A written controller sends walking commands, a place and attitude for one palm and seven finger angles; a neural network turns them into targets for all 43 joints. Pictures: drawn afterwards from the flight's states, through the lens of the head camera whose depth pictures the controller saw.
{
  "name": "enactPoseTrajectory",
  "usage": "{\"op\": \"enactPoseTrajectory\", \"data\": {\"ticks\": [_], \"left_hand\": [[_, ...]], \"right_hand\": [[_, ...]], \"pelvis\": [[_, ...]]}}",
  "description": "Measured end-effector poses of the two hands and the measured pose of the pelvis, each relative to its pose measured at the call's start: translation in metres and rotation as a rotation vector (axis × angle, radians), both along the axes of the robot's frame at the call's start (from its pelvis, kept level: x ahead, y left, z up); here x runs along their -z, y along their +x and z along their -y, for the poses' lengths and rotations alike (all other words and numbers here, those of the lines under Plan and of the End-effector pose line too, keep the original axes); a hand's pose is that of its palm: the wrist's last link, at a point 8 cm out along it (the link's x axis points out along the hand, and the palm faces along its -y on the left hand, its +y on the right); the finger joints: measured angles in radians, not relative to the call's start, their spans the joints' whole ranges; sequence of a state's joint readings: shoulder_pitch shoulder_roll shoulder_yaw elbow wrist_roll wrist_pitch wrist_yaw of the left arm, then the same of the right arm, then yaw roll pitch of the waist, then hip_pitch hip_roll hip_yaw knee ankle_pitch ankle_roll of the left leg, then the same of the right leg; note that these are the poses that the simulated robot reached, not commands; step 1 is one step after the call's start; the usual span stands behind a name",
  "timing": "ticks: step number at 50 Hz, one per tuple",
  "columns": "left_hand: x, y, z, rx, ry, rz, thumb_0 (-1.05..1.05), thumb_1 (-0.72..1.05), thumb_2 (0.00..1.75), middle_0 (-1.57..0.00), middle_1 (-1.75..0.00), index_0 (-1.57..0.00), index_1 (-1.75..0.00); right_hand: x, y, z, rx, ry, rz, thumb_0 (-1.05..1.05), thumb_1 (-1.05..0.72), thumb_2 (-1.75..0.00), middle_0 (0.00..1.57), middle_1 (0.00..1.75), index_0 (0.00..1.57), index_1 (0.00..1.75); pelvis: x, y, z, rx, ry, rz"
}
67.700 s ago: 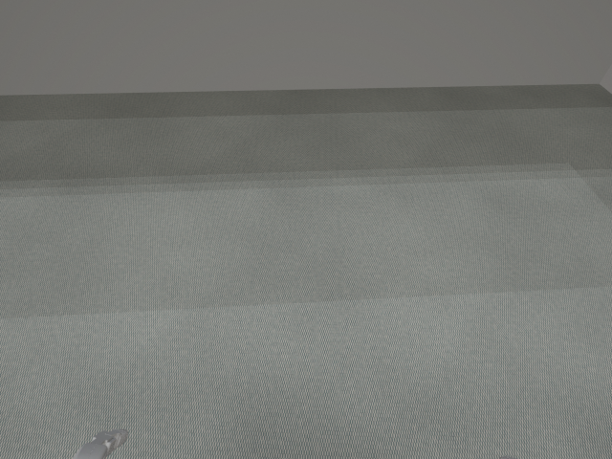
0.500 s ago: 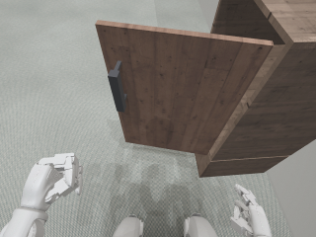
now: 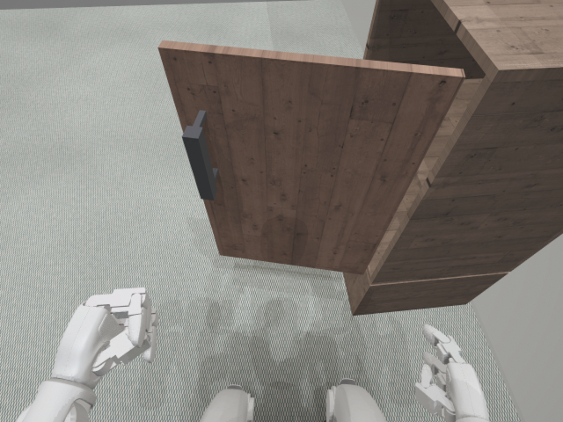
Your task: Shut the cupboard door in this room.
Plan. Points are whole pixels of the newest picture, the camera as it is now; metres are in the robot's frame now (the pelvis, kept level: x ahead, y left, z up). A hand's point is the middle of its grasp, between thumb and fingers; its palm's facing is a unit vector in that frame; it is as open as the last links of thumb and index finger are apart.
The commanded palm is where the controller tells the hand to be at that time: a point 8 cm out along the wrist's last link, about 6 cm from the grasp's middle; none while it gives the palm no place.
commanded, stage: bring the fist close to the handle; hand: left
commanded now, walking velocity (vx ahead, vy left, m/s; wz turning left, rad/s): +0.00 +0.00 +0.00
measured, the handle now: (205, 157) +0.51 +0.16 +0.05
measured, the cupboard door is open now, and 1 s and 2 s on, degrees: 76 76 70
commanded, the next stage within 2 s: push the door shut along its arc in 1.36 s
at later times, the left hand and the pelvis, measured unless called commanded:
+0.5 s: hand (172, 261) +0.31 +0.16 +0.06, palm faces -0.10 -0.99 -0.05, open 3.1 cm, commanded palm +0.30 +0.21 +0.05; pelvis +0.00 +0.00 +0.00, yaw +0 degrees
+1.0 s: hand (212, 209) +0.41 +0.13 +0.05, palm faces -0.12 -0.99 -0.04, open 3.1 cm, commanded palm +0.38 +0.19 +0.05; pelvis +0.01 +0.00 +0.01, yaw +0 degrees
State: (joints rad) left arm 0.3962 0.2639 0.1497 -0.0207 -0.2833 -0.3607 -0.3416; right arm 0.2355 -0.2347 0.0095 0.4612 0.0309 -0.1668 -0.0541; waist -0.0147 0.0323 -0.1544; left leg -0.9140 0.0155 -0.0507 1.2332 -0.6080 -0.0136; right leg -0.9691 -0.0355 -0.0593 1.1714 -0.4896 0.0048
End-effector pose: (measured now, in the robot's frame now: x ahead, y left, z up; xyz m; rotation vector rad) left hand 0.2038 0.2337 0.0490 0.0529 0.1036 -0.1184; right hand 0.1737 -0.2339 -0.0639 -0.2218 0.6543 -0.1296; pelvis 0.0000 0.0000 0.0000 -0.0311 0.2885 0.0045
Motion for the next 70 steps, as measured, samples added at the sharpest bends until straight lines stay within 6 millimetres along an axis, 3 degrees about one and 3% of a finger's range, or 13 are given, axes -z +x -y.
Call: {"op": "enactPoseTrajectory", "data": {"ticks": [4, 8, 14, 23, 30, 34, 39, 47, 52, 56, 61, 66, 70], "left_hand": [[-0.010, 0.006, 0.001, -0.008, 0.000, 0.081, 0.02, 0.90, 0.90, -1.30, -1.49, -1.30, -1.50], [-0.011, 0.025, 0.003, -0.012, -0.006, 0.137, 0.02, 0.90, 0.90, -1.30, -1.49, -1.30, -1.50], [0.004, 0.056, 0.018, 0.050, -0.014, 0.051, 0.02, 0.90, 0.90, -1.30, -1.50, -1.30, -1.50], [-0.014, 0.086, 0.012, -0.020, -0.010, 0.117, 0.02, 0.90, 0.90, -1.30, -1.49, -1.30, -1.50], [0.006, 0.115, 0.029, 0.035, -0.016, 0.042, 0.02, 0.90, 0.90, -1.30, -1.50, -1.30, -1.50], [-0.001, 0.131, 0.041, 0.044, -0.029, 0.082, 0.02, 0.90, 0.90, -1.30, -1.49, -1.30, -1.50], [-0.012, 0.153, 0.041, -0.004, -0.016, 0.126, 0.02, 0.90, 0.90, -1.30, -1.49, -1.30, -1.50], [0.001, 0.176, 0.046, -0.004, -0.004, 0.045, 0.02, 0.90, 0.90, -1.30, -1.49, -1.30, -1.50], [-0.007, 0.193, 0.052, -0.003, -0.021, 0.104, 0.02, 0.90, 0.90, -1.30, -1.49, -1.30, -1.50], [-0.014, 0.196, 0.051, -0.008, -0.016, 0.125, 0.02, 0.90, 0.90, -1.30, -1.49, -1.30, -1.50], [-0.004, 0.183, 0.045, -0.018, -0.006, 0.051, 0.02, 0.90, 0.90, -1.30, -1.49, -1.30, -1.50], [-0.001, 0.173, 0.040, -0.038, -0.019, 0.071, 0.02, 0.90, 0.90, -1.30, -1.49, -1.30, -1.50], [-0.008, 0.177, 0.039, -0.028, -0.014, 0.132, 0.02, 0.90, 0.90, -1.30, -1.49, -1.30, -1.50]], "right_hand": [[0.001, 0.000, -0.004, -0.022, -0.007, 0.006, 0.01, -0.91, -0.90, 0.21, 0.30, 0.21, 0.30], [0.008, -0.002, -0.006, -0.037, -0.010, -0.011, 0.01, -0.91, -0.90, 0.21, 0.30, 0.21, 0.30], [0.012, -0.014, -0.003, -0.007, -0.005, -0.056, 0.01, -0.91, -0.90, 0.21, 0.30, 0.21, 0.30], [0.011, -0.032, 0.005, 0.026, -0.011, -0.131, 0.01, -0.91, -0.90, 0.21, 0.30, 0.21, 0.30], [0.017, -0.037, 0.011, 0.039, -0.025, -0.184, 0.01, -0.91, -0.90, 0.21, 0.30, 0.21, 0.30], [0.018, -0.038, 0.013, 0.057, -0.023, -0.198, 0.01, -0.91, -0.90, 0.21, 0.30, 0.21, 0.30], [0.022, -0.041, 0.012, 0.057, -0.001, -0.227, 0.01, -0.91, -0.90, 0.21, 0.30, 0.20, 0.30], [0.029, -0.054, 0.015, 0.068, 0.015, -0.296, 0.01, -0.91, -0.90, 0.21, 0.30, 0.21, 0.30], [0.033, -0.068, 0.023, 0.094, 0.002, -0.339, 0.01, -0.91, -0.90, 0.21, 0.30, 0.21, 0.30], [0.033, -0.078, 0.027, 0.119, 0.013, -0.363, 0.01, -0.91, -0.90, 0.21, 0.30, 0.20, 0.30], [0.029, -0.087, 0.028, 0.130, 0.028, -0.383, 0.01, -0.91, -0.90, 0.20, 0.30, 0.20, 0.30], [0.027, -0.089, 0.030, 0.124, 0.006, -0.387, 0.01, -0.91, -0.90, 0.21, 0.30, 0.20, 0.30], [0.029, -0.085, 0.031, 0.115, -0.012, -0.376, 0.01, -0.91, -0.90, 0.21, 0.30, 0.20, 0.30]], "pelvis": [[0.002, -0.002, -0.001, -0.004, -0.003, -0.001], [0.006, -0.004, -0.002, -0.008, -0.005, -0.009], [0.004, -0.004, -0.003, -0.002, -0.002, -0.017], [-0.004, 0.003, -0.004, 0.005, 0.005, -0.024], [-0.004, 0.004, -0.004, 0.004, 0.006, -0.037], [-0.005, 0.005, -0.003, 0.011, 0.011, -0.043], [-0.007, 0.008, -0.001, 0.016, 0.019, -0.047], [-0.008, 0.007, 0.003, 0.015, 0.023, -0.054], [-0.007, 0.005, 0.005, 0.018, 0.025, -0.063], [-0.009, 0.006, 0.006, 0.029, 0.031, -0.063], [-0.014, 0.006, 0.007, 0.032, 0.035, -0.053], [-0.014, 0.003, 0.007, 0.027, 0.033, -0.044], [-0.011, -0.002, 0.007, 0.019, 0.028, -0.044]]}}
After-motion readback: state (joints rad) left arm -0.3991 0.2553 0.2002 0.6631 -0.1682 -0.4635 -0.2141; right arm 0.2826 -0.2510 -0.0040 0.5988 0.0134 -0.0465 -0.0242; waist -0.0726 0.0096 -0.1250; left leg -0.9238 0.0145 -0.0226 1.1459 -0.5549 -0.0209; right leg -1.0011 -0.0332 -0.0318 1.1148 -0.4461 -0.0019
